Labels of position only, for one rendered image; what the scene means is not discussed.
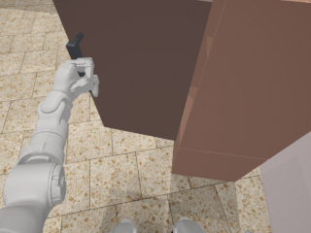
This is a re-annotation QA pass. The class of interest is robot shin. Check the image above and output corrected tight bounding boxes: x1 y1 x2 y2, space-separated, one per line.
121 219 131 223
179 216 189 221

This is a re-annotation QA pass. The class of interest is robot left shin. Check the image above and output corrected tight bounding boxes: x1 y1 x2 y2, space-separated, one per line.
121 219 131 223

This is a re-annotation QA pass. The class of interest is robot left upper arm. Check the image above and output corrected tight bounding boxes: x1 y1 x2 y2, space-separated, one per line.
0 162 67 233

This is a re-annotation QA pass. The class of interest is cupboard door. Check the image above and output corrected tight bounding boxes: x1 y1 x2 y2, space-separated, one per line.
52 0 213 141

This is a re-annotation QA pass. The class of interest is left robot hand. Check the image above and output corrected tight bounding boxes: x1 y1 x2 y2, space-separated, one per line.
52 57 99 102

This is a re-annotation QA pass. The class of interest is handle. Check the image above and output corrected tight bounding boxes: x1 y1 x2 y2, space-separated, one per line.
65 32 92 92

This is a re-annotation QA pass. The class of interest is robot right shin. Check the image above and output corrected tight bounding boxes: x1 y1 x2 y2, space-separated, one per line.
179 216 189 221

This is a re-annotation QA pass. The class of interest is robot left forearm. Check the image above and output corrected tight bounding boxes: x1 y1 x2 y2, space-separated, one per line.
2 90 73 206

